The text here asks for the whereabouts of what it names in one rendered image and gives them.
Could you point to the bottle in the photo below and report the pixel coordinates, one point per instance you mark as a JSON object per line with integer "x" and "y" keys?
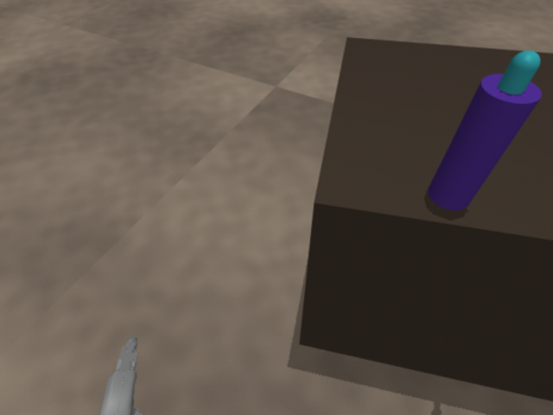
{"x": 499, "y": 108}

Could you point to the left robot hand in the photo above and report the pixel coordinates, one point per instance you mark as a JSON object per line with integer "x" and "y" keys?
{"x": 119, "y": 392}

